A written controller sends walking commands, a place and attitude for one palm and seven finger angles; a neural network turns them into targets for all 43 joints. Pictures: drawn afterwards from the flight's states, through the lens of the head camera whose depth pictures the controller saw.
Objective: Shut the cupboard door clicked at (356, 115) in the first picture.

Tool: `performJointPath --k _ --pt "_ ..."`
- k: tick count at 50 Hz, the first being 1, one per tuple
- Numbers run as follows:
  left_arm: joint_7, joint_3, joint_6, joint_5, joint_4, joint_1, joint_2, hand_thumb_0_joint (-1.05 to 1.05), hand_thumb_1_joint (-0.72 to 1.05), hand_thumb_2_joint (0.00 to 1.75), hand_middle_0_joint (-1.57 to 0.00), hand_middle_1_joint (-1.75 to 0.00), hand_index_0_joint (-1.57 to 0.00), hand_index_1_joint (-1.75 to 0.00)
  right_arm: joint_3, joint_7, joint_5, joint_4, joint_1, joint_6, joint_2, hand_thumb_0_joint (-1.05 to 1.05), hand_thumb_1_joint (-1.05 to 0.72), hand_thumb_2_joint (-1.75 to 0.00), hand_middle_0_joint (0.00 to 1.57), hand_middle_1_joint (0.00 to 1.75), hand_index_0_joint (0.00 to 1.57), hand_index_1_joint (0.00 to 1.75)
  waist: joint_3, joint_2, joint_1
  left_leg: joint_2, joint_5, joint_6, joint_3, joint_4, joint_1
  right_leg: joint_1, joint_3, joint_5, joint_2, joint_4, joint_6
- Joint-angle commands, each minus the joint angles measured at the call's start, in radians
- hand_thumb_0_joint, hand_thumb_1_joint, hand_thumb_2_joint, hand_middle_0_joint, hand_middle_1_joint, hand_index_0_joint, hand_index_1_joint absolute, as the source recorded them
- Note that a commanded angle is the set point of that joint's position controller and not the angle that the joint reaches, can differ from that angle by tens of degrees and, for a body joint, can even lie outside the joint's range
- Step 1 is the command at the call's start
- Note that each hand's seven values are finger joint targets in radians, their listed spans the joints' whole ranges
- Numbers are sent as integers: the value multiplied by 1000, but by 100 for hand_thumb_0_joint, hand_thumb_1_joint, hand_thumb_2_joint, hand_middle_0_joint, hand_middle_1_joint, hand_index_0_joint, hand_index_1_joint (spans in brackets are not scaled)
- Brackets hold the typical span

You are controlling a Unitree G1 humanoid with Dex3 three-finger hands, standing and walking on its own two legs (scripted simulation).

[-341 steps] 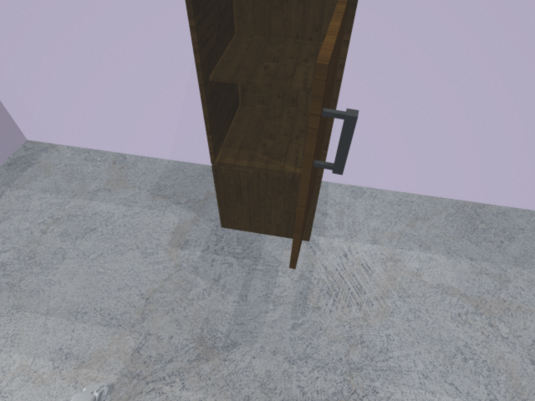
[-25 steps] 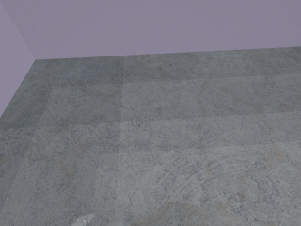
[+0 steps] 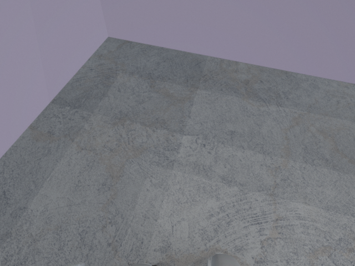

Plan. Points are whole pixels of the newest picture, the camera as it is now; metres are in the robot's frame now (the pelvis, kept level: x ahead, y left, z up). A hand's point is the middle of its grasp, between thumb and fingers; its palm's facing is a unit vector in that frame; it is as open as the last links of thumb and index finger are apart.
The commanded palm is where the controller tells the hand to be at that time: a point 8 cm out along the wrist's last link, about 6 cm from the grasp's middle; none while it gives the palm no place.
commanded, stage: walk to a spot facing it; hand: left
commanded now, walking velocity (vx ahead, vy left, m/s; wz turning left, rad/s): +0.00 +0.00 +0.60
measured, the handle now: out of the picture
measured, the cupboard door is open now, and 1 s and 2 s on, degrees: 85 85 85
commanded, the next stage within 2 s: none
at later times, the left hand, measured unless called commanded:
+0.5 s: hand out of the picture -0.01 +0.14 -0.15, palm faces +0.31 -0.91 -0.26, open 7.3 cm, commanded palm none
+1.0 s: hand out of the picture -0.07 +0.21 -0.15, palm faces +0.57 -0.78 -0.26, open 7.3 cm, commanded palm none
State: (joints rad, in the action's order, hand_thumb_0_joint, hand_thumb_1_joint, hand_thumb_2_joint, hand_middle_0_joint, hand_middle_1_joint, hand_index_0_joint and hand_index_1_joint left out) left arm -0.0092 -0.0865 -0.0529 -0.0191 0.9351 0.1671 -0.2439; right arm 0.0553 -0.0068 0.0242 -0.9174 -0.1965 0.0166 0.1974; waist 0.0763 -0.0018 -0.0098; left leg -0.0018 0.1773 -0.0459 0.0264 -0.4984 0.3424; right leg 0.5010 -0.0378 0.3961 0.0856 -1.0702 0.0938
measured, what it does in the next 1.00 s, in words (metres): steps on the spot, turning left: right foot, then left foot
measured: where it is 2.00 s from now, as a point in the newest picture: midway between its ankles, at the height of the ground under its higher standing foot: outside the picture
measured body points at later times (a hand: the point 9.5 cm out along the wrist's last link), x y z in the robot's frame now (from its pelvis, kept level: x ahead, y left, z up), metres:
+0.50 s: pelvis -0.02 -0.06 +0.00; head +0.02 -0.07 +0.45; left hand -0.03 +0.19 -0.13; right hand +0.13 -0.30 -0.15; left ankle -0.08 +0.09 -0.67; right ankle +0.00 -0.17 -0.74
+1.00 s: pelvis -0.05 -0.03 +0.00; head -0.02 +0.00 +0.45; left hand -0.10 +0.25 -0.13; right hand +0.16 -0.20 -0.13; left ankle -0.10 +0.06 -0.74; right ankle +0.04 -0.16 -0.69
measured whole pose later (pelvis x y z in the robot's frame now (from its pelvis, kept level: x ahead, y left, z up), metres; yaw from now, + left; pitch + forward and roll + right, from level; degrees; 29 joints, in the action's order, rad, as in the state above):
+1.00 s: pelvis -0.05 -0.03 +0.00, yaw +36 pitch +0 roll -1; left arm -0.01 -0.06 -0.06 -0.01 0.87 0.12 -0.26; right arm 0.05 0.00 0.02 -0.90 -0.18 0.04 0.22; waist 0.08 0.00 -0.02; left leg 0.04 0.23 -0.03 -0.09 -0.49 0.26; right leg 0.44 -0.01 0.42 0.07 -0.91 0.10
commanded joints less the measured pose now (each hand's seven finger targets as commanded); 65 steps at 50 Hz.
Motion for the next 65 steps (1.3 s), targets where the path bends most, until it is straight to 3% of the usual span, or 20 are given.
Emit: performJointPath --k 1,8,10,11,14,17,25,30,31,32,33,34,40,48,53,54,56,57,60,65 --pt "-11 -9 23 7 -107 -36 -44 0 90 90 -20 -30 -20 -30 62 -5 2 55 -51 -5 212 0 -90 -90 20 30 20 30 -162 130 -35 -250 -219 -131 -321 163 -208 18 27 45 -13 117 2" --pt "-20 -12 41 16 -92 120 -69 0 90 90 -20 -30 -20 -30 75 7 -5 93 49 18 214 0 -90 -90 20 30 20 30 -182 123 38 -144 -128 -55 -345 53 9 -364 -5 -134 -60 620 -28" --pt "-30 -42 55 -14 -109 142 -245 0 90 90 -20 -30 -20 -30 59 15 -15 137 49 20 87 0 -90 -90 20 30 20 30 -137 -363 67 98 375 106 -63 -377 359 -505 446 -140 390 864 -194" --pt "-34 -29 50 -4 -128 93 -234 0 90 90 -20 -30 -20 -30 69 16 -2 135 75 22 160 0 -90 -90 20 30 20 30 -102 -253 56 28 401 89 -115 -565 301 -332 392 -179 434 849 -241" --pt "-32 -6 52 -1 -167 -78 -136 0 90 90 -20 -30 -20 -30 74 35 2 77 16 50 147 0 -90 -90 20 30 20 30 -12 -165 -39 -21 212 105 -83 -762 257 -190 169 -141 264 823 -188" --pt "-27 3 62 -4 -147 -10 -122 0 90 90 -20 -30 -20 -30 61 42 -2 72 21 47 123 0 -90 -90 20 30 20 30 -26 -170 -14 -24 172 129 -28 -703 265 -305 27 -324 222 762 -179" --pt "-23 -15 55 -13 -98 125 -182 0 90 90 -20 -30 -20 -30 37 42 -12 107 148 37 111 0 -90 -90 20 30 20 30 -97 -210 67 -31 277 132 49 -362 157 -469 -25 -593 290 674 -213" --pt "-16 -28 42 -4 -88 101 -194 0 90 90 -20 -30 -20 -30 35 34 -14 93 58 15 137 0 -90 -90 20 30 20 30 -169 -201 28 -5 113 95 90 0 -82 -427 -115 -608 276 504 -142" --pt "-13 -26 38 6 -96 95 -177 0 90 90 -20 -30 -20 -30 47 33 -10 80 -2 6 184 0 -90 -90 20 30 20 30 -209 -101 -9 -44 -51 72 30 113 -248 -316 -145 -516 248 369 -94" --pt "-5 -17 35 14 -134 78 -117 0 90 90 -20 -30 -20 -30 79 24 -5 77 -59 -3 304 0 -90 -90 20 30 20 30 -236 212 -53 -301 -386 -43 -308 133 -445 -7 -177 -49 111 155 -11" --pt "-7 5 28 5 -176 -9 -82 0 90 90 -20 -30 -20 -30 90 16 -13 52 -127 5 361 0 -90 -90 20 30 20 30 -219 303 -91 -434 -721 -162 -423 119 -436 130 -89 293 52 4 12" --pt "-11 4 21 1 -189 -50 -106 0 90 90 -20 -30 -20 -30 81 12 -9 41 -141 10 339 0 -90 -90 20 30 20 30 -190 171 -90 -428 -647 -184 -335 93 -386 120 -29 237 70 -66 -4" --pt "1 -8 20 3 -112 12 -102 0 90 90 -20 -30 -20 -30 50 -6 -7 89 36 -6 238 0 -90 -90 20 30 20 30 -142 143 -6 -212 -468 -99 -218 121 -258 60 18 -3 25 -64 11" --pt "-10 1 23 9 -163 -73 -84 0 90 90 -20 -30 -20 -30 62 0 1 78 -12 7 243 0 -90 -90 20 30 20 30 -110 153 -32 -211 -342 -131 -367 125 -197 -26 33 41 -25 187 8" --pt "-16 -1 37 18 -152 21 -86 0 90 90 -20 -30 -20 -30 69 2 -2 94 33 14 242 0 -90 -90 20 30 20 30 -149 168 17 -160 -334 -95 -423 49 -81 -267 19 -72 -74 484 -15" --pt "-18 -5 46 17 -144 56 -107 0 90 90 -20 -30 -20 -30 67 4 -8 97 40 14 225 0 -90 -90 20 30 20 30 -156 114 38 -123 -259 -59 -410 3 -6 -386 25 -178 -57 625 -19" --pt "-29 -33 62 -8 -146 100 -261 0 90 90 -20 -30 -20 -30 51 10 -18 131 13 11 113 0 -90 -90 20 30 20 30 -179 -329 62 108 392 96 -110 -391 309 -588 439 -318 385 807 -179" --pt "-31 -22 54 1 -153 91 -250 0 90 90 -20 -30 -20 -30 65 8 -6 127 28 18 174 0 -90 -90 20 30 20 30 -160 -223 57 50 436 90 -139 -579 261 -431 406 -350 435 794 -248" --pt "-27 1 49 4 -187 -86 -150 0 90 90 -20 -30 -20 -30 69 30 1 65 -17 48 164 0 -90 -90 20 30 20 30 -36 -172 -27 -9 233 104 -99 -764 230 -253 177 -142 259 818 -190" --pt "-27 5 59 -2 -154 10 -136 0 90 90 -20 -30 -20 -30 57 42 -4 61 16 53 140 0 -90 -90 20 30 20 30 -32 -185 6 -28 175 136 -37 -683 237 -344 26 -304 231 774 -184"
